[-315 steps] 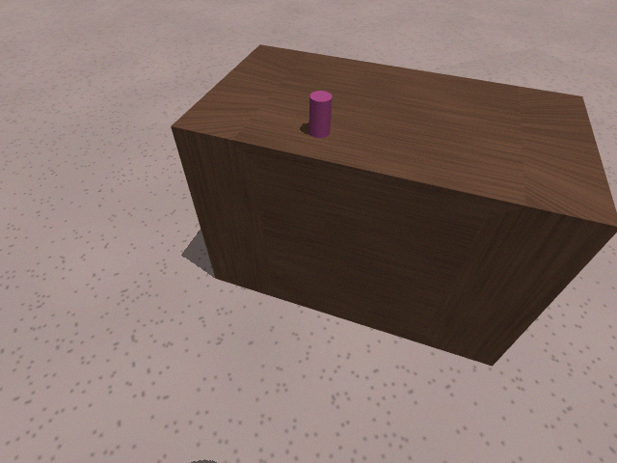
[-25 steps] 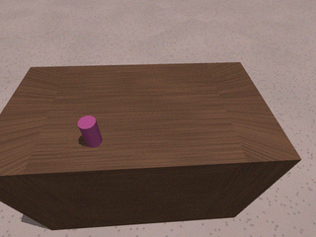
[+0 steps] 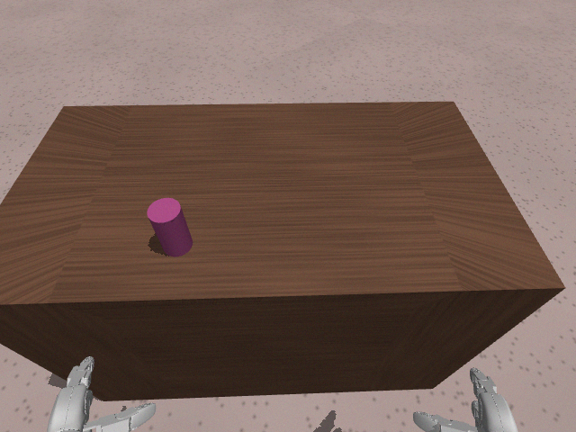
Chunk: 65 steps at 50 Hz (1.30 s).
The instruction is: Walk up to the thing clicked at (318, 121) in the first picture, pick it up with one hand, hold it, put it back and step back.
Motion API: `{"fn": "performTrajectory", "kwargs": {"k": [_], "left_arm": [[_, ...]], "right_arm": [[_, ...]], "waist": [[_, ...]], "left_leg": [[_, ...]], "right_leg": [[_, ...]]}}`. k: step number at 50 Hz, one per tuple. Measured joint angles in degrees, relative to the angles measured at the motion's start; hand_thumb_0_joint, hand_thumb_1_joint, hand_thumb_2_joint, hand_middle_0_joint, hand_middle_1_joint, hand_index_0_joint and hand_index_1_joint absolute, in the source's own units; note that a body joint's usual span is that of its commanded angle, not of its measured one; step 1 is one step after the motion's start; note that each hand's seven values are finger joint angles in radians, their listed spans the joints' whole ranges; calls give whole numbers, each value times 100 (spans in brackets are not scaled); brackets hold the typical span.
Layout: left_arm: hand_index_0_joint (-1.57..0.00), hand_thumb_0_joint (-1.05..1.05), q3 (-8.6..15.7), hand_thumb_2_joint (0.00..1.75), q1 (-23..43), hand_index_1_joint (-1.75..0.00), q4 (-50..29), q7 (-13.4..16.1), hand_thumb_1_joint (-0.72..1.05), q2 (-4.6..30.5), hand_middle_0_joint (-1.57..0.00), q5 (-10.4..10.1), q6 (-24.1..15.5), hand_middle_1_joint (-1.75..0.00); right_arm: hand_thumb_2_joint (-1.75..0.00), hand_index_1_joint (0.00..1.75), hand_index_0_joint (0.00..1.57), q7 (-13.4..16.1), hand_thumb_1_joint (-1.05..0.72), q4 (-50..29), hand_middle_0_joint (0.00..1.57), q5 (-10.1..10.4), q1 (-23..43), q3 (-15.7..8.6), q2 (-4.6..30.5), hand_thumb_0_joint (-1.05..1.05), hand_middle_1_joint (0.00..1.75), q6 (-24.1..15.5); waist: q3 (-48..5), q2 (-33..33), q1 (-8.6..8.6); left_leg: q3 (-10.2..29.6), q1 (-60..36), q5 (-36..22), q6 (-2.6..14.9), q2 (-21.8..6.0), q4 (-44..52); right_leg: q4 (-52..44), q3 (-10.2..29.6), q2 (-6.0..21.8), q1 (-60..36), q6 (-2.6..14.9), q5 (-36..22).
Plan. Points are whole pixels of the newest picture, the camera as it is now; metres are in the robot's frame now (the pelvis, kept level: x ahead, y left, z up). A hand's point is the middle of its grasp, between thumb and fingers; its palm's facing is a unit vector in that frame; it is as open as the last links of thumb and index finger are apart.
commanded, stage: rise first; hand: left
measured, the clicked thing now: (171, 228) +0.45 +0.21 -0.03
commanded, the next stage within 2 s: go down in 1.30 s
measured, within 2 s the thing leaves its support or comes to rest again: neither
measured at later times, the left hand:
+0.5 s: hand (79, 390) +0.19 +0.27 -0.01, palm faces +0.31 -0.87 -0.37, open 17.4 cm
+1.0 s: hand (44, 392) +0.17 +0.27 +0.05, palm faces +0.36 -0.84 -0.41, open 17.6 cm
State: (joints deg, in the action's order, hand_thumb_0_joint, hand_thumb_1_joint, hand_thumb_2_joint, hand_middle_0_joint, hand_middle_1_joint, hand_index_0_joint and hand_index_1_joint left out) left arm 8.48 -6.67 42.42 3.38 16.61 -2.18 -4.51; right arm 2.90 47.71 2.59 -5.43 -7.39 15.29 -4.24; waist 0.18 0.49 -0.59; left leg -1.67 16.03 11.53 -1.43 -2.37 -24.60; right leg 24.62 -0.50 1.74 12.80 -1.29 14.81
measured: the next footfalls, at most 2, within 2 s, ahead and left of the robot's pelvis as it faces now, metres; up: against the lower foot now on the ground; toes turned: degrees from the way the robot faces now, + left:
none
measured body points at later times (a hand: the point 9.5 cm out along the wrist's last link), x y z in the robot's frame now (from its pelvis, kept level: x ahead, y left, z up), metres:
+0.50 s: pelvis +0.01 +0.00 +0.00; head +0.01 -0.02 +0.45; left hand +0.17 +0.31 +0.02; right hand +0.16 -0.26 -0.09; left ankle +0.01 +0.13 -0.74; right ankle -0.03 -0.13 -0.74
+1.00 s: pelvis +0.00 -0.01 +0.00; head -0.01 -0.03 +0.45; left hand +0.15 +0.32 +0.07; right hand +0.16 -0.27 -0.09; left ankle +0.01 +0.13 -0.74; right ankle -0.03 -0.13 -0.74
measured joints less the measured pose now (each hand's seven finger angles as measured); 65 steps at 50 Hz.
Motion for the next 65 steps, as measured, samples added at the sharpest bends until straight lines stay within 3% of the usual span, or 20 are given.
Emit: {"fn": "performTrajectory", "kwargs": {"k": [10, 17, 37, 65], "left_arm": [[-7, 0, 85, 11, -827, -6, -1510, 132, -30, 35, -7, -2, 62, -7], [-7, 0, 257, 5, -1106, -5, -2326, 124, -47, 45, -6, -16, -6, -7], [-6, -1, 578, 2, -1626, -5, -3640, -31, -56, 114, -6, -24, -329, -6], [-6, -1, 906, 5, -1712, -7, -4200, -114, -60, 242, -7, -10, -897, -6]], "right_arm": [[-11, 6, 6, 112, 25, -987, 6, -40, -673, 248, -177, 0, 6, 105], [-6, 6, 6, 96, 42, -1277, 6, -96, -789, 260, -242, -1, 6, 69], [-4, 6, 5, 80, 49, -973, 6, -167, -740, 24, -159, -1, 5, 66], [-5, 6, 5, 24, 48, -968, 6, -173, -783, -89, -192, -1, 6, -196]], "waist": [[16, 59, -77], [32, 93, -109], [188, 190, -171], [246, 177, -197]], "left_leg": [[17, -337, 64, 5, 35, 73], [25, -519, 88, -4, 36, 101], [92, -692, 3, -33, 26, 168], [110, -718, -96, -21, 47, 213]], "right_leg": [[-69, -28, 34, -348, -6, 79], [-108, -39, 35, -540, -2, 99], [-95, -107, 20, -702, 33, 83], [-98, -125, 38, -719, 29, 13]]}}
